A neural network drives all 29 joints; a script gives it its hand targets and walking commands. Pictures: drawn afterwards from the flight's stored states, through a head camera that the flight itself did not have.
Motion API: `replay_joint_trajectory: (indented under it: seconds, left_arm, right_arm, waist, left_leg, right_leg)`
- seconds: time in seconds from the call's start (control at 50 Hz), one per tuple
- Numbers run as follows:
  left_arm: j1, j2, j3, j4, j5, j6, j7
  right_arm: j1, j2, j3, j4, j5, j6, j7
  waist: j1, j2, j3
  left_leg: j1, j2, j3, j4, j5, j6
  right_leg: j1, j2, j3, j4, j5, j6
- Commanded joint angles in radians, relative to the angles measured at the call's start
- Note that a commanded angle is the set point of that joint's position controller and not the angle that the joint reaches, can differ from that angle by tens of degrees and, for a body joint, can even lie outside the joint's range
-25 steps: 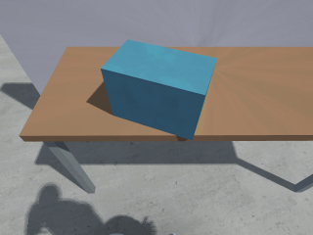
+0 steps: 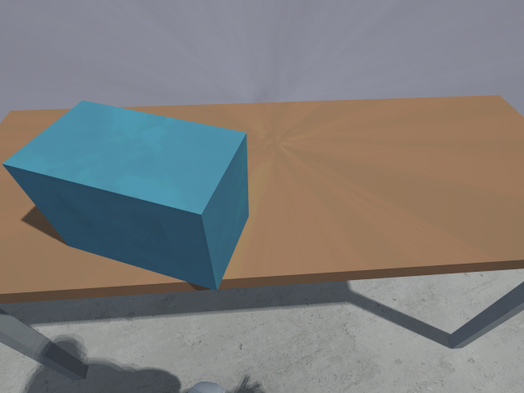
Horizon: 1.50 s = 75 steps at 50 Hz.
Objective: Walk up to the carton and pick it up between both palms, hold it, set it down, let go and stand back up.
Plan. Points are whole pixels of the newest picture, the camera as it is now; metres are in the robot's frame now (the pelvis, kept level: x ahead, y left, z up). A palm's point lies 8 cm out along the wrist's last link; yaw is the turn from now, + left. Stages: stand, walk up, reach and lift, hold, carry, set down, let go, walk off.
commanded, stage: walk up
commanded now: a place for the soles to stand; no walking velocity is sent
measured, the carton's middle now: (149, 194) +0.44 +0.19 +0.08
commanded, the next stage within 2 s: none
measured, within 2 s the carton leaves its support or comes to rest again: neither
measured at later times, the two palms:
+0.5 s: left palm (71, 338) +0.24 +0.30 -0.04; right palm (421, 348) +0.25 -0.31 -0.16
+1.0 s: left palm (55, 371) +0.20 +0.32 -0.07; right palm (420, 347) +0.25 -0.30 -0.15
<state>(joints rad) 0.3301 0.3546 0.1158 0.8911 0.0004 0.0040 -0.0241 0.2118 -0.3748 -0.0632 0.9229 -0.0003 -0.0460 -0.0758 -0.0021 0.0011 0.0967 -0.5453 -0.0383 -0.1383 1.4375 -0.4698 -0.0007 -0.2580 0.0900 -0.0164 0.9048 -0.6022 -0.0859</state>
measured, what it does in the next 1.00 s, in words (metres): walks ahead: left foot, then right foot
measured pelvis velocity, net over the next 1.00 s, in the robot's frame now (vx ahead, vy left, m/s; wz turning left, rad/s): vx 0.12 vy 0.00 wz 0.05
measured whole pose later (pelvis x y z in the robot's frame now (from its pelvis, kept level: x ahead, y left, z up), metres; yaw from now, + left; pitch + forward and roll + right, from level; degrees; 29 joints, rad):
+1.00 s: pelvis +0.12 +0.00 +0.00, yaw +3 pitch -5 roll -1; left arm 0.14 0.32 0.06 0.84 0.00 -0.04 0.11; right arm 0.06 -0.43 -0.07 0.89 0.00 0.11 -0.03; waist 0.00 0.15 0.26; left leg -0.48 -0.15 -0.28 1.47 -0.47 0.01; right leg -0.49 -0.02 0.08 0.89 -0.32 0.04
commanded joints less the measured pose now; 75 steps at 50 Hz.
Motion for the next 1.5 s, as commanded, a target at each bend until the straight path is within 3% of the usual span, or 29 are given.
replay_joint_trajectory:
  seconds: [0.0,0.1,0.18,0.2,0.22,0.24,0.26,0.3,0.32,0.38,0.44,0.48,0.52,0.56,0.58,0.62,0.68,0.8,0.94,1.04,1.08,1.1,1.12,1.18,1.28,1.32,1.4,1.46,1.48]
  left_arm:
    - [0.146,0.241,0.067,-0.037,0.008,-0.11,0.081]
    - [0.227,0.244,0.061,-0.043,0.007,-0.115,0.11]
    - [0.068,0.25,0.058,-0.089,-0.013,-0.105,0.124]
    - [0.043,0.244,0.058,-0.104,-0.032,-0.105,0.124]
    - [0.04,0.194,0.034,-0.125,-0.055,-0.108,0.126]
    - [0.101,0.128,0.006,-0.146,-0.07,-0.105,0.125]
    - [0.063,0.219,0.011,-0.172,-0.058,-0.094,0.136]
    - [0.054,0.243,0.005,-0.179,-0.046,-0.093,0.136]
    - [0.098,0.224,0.001,-0.155,-0.04,-0.078,0.129]
    - [0.074,0.246,0.022,-0.103,-0.05,-0.054,0.133]
    - [0.087,0.218,0.025,-0.069,-0.053,-0.075,0.131]
    - [0.19,0.234,0.04,0.002,-0.037,-0.086,0.128]
    - [0.124,0.32,0.055,0.014,-0.006,-0.067,0.129]
    - [-0.028,0.342,0.052,-0.066,0.006,-0.048,0.133]
    - [-0.136,0.392,0.066,-0.103,0.007,-0.042,0.136]
    - [-0.207,0.382,0.074,-0.109,0.001,-0.048,0.141]
    - [-0.162,0.318,0.068,-0.104,0.002,-0.053,0.153]
    - [-0.003,0.293,0.067,-0.1,-0.009,-0.051,0.157]
    - [-0.084,0.35,0.071,-0.126,0.012,-0.074,0.165]
    - [-0.259,0.394,0.069,-0.147,0.034,-0.068,0.158]
    - [-0.387,0.388,0.062,-0.151,0.038,-0.044,0.147]
    - [-0.411,0.317,0.048,-0.131,0.034,-0.029,0.147]
    - [-0.329,0.235,0.016,-0.125,0.024,-0.013,0.151]
    - [-0.354,0.353,0.04,-0.068,0.036,0.0,0.15]
    - [-0.012,0.333,0.062,0.074,0.003,0.031,0.103]
    - [0.123,0.335,0.068,0.135,0.01,0.031,0.085]
    - [-0.069,0.235,0.042,0.043,0.023,0.006,0.063]
    - [-0.124,0.213,0.036,-0.007,0.032,0.003,0.043]
    - [-0.073,0.232,0.043,-0.003,0.039,0.005,0.033]
  right_arm:
    - [-0.088,-0.197,-0.043,-0.117,-0.018,-0.001,0.052]
    - [-0.239,-0.198,-0.039,-0.175,-0.022,0.036,0.068]
    - [0.007,-0.195,-0.054,-0.083,-0.009,0.035,0.06]
    - [0.158,-0.196,-0.067,-0.048,-0.012,0.03,0.051]
    - [0.286,-0.228,-0.087,-0.03,-0.037,0.033,0.043]
    - [0.253,-0.256,-0.099,-0.069,-0.038,0.045,0.034]
    - [0.147,-0.183,-0.082,-0.108,-0.027,0.065,0.025]
    - [-0.02,-0.256,-0.087,-0.135,0.013,0.067,0.007]
    - [-0.133,-0.249,-0.081,-0.184,0.018,0.07,0.006]
    - [-0.212,-0.207,-0.056,-0.213,0.007,0.052,0.015]
    - [-0.213,-0.227,-0.061,-0.204,-0.006,0.06,0.038]
    - [-0.285,-0.213,-0.052,-0.216,0.002,0.078,0.046]
    - [-0.169,-0.129,-0.03,-0.171,0.008,0.1,0.05]
    - [-0.063,-0.204,-0.066,-0.135,-0.027,0.129,0.049]
    - [-0.03,-0.229,-0.074,-0.125,-0.027,0.142,0.054]
    - [-0.056,-0.268,-0.088,-0.099,-0.01,0.148,0.058]
    - [-0.016,-0.257,-0.082,-0.076,-0.018,0.134,0.058]
    - [-0.074,-0.241,-0.074,-0.118,-0.034,0.143,0.053]
    - [-0.09,-0.259,-0.086,-0.169,-0.044,0.139,0.068]
    - [-0.011,-0.283,-0.109,-0.13,-0.046,0.129,0.102]
    - [0.187,-0.307,-0.139,-0.042,-0.052,0.121,0.113]
    - [0.25,-0.305,-0.146,-0.015,-0.068,0.112,0.114]
    - [0.159,-0.344,-0.149,-0.054,-0.078,0.108,0.11]
    - [-0.18,-0.419,-0.156,-0.156,-0.077,0.116,0.088]
    - [-0.205,-0.315,-0.149,-0.179,-0.064,0.078,0.068]
    - [-0.111,-0.28,-0.144,-0.14,-0.029,0.054,0.056]
    - [0.155,-0.208,-0.112,-0.071,-0.011,0.017,0.023]
    - [0.258,-0.221,-0.113,-0.038,-0.024,0.013,0.01]
    - [0.227,-0.229,-0.117,-0.052,-0.016,0.017,0.009]
  waist:
    - [0.077,0.027,0.054]
    - [0.097,0.03,0.073]
    - [-0.057,0.153,-0.086]
    - [-0.16,0.194,-0.179]
    - [-0.247,0.286,-0.299]
    - [-0.198,0.399,-0.356]
    - [-0.154,0.204,-0.302]
    - [-0.095,0.261,-0.223]
    - [-0.023,0.113,-0.182]
    - [0.025,0.066,0.006]
    - [0.039,0.097,-0.064]
    - [0.119,-0.047,-0.132]
    - [0.08,-0.425,-0.179]
    - [0.033,-0.21,-0.251]
    - [0.005,-0.235,-0.254]
    - [-0.016,-0.158,-0.196]
    - [-0.019,-0.099,-0.241]
    - [0.048,-0.132,-0.282]
    - [0.023,-0.113,-0.117]
    - [-0.044,-0.261,-0.078]
    - [-0.148,-0.216,-0.139]
    - [-0.191,-0.027,-0.129]
    - [-0.128,0.28,-0.042]
    - [-0.07,0.296,0.084]
    - [0.028,0.241,-0.083]
    - [0.046,0.164,-0.283]
    - [-0.068,0.009,-0.509]
    - [-0.12,0.05,-0.498]
    - [-0.096,0.084,-0.45]
  left_leg:
    - [-0.398,-0.009,0.002,-0.101,0.064,0.061]
    - [-0.354,-0.026,0.105,-0.353,0.08,0.06]
    - [0.294,-0.123,0.387,-0.879,0.457,0.072]
    - [0.564,-0.069,0.314,-0.986,0.709,0.157]
    - [0.834,0.053,0.059,-1.0,0.902,0.297]
    - [1.079,0.238,-0.314,-0.832,1.177,0.419]
    - [0.924,0.294,-0.406,-0.838,1.126,0.471]
    - [0.566,0.446,-0.53,-0.948,1.011,0.506]
    - [0.445,0.45,-0.446,-0.929,0.881,0.469]
    - [0.116,0.419,-0.351,-0.766,1.032,0.342]
    - [0.149,0.286,-0.214,-0.67,1.105,0.247]
    - [0.072,0.102,-0.097,-0.534,0.628,0.125]
    - [-0.112,-0.136,-0.086,-0.34,-0.165,0.005]
    - [-0.1,-0.142,-0.171,-0.129,-0.136,-0.005]
    - [-0.055,-0.128,-0.195,-0.007,-0.108,0.001]
    - [-0.081,-0.118,-0.244,0.045,-0.02,-0.002]
    - [-0.124,-0.087,-0.232,-0.019,0.017,-0.006]
    - [-0.169,-0.078,-0.192,0.052,-0.038,-0.029]
    - [-0.16,0.028,-0.201,0.006,-0.091,-0.023]
    - [0.117,0.147,-0.111,-0.428,-0.094,0.025]
    - [0.487,0.135,-0.05,-0.654,0.065,0.063]
    - [0.571,0.088,-0.138,-0.733,0.066,0.069]
    - [0.321,0.151,-0.391,-0.983,-0.185,0.056]
    - [-0.175,0.207,-0.842,-1.45,-0.772,-0.077]
    - [0.217,0.142,-0.56,-1.318,-0.459,-0.261]
    - [0.541,0.147,-0.486,-1.203,-0.312,-0.223]
    - [1.05,0.232,-0.448,-0.98,0.063,0.014]
    - [1.116,0.245,-0.385,-0.985,0.209,0.04]
    - [1.006,0.221,-0.358,-1.07,0.11,-0.043]
  right_leg:
    - [0.428,-0.268,0.396,-0.405,1.146,0.271]
    - [0.437,-0.231,0.338,-0.451,1.205,0.301]
    - [0.215,-0.16,0.132,-0.062,1.431,0.258]
    - [0.059,-0.132,0.083,0.262,1.356,0.28]
    - [-0.154,-0.053,0.022,0.651,0.897,0.337]
    - [-0.467,0.095,0.064,0.764,-0.096,0.32]
    - [-0.465,0.032,0.146,0.761,-0.155,0.255]
    - [-0.364,-0.061,0.289,0.781,-0.165,0.194]
    - [-0.313,-0.079,0.334,0.738,-0.127,0.154]
    - [-0.239,-0.173,0.485,0.498,-0.233,0.058]
    - [-0.095,-0.214,0.326,0.008,0.022,0.069]
    - [0.164,-0.179,0.207,-0.377,0.491,0.147]
    - [0.279,-0.284,0.414,-0.386,0.883,0.17]
    - [0.186,-0.444,0.608,-0.45,0.748,0.008]
    - [0.076,-0.508,0.745,-0.514,0.608,-0.061]
    - [0.076,-0.469,0.674,-0.511,0.494,-0.001]
    - [0.283,-0.389,0.482,-0.343,0.78,0.093]
    - [0.43,-0.405,0.429,-0.246,1.017,-0.049]
    - [0.162,-0.526,0.462,-0.304,0.942,-0.231]
    - [-0.149,-0.503,0.364,-0.342,0.618,-0.136]
    - [-0.447,-0.409,0.253,-0.199,0.367,-0.047]
    - [-0.577,-0.259,0.114,0.043,0.169,0.025]
    - [-0.627,-0.084,-0.002,0.327,-0.038,0.051]
    - [-0.447,-0.022,0.269,0.543,0.023,0.019]
    - [-0.379,-0.014,0.234,0.453,0.177,0.047]
    - [-0.311,-0.027,0.175,0.329,0.18,0.068]
    - [-0.397,-0.026,0.236,0.131,0.134,0.083]
    - [-0.403,-0.01,0.233,0.004,0.103,0.101]
    - [-0.327,-0.001,0.195,-0.022,0.097,0.098]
